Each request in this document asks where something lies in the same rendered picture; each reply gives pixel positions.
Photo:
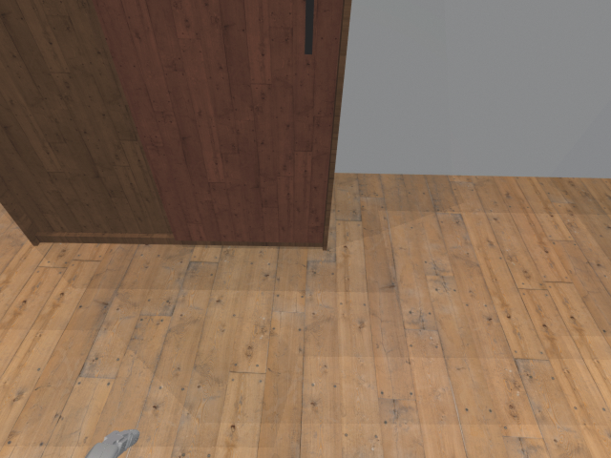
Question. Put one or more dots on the wardrobe door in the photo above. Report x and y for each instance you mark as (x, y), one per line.
(234, 118)
(70, 153)

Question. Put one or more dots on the left robot hand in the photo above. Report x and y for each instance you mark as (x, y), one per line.
(114, 444)

